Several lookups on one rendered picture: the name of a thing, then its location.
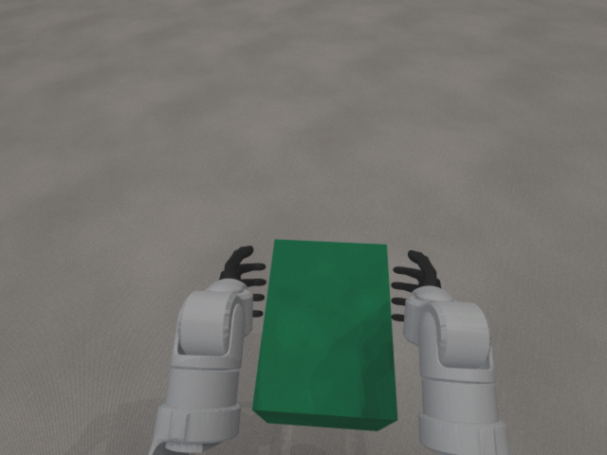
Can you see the carton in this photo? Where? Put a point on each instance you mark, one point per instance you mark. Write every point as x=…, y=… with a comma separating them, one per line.
x=327, y=355

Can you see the right robot hand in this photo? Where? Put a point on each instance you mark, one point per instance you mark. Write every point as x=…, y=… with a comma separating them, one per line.
x=426, y=276

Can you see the right robot forearm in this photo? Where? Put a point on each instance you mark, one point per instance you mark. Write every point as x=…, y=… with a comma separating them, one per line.
x=460, y=415

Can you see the left robot hand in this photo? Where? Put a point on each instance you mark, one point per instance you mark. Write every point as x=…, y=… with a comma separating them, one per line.
x=234, y=270

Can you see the left robot forearm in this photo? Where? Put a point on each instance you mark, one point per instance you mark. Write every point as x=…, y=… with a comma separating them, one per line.
x=201, y=410

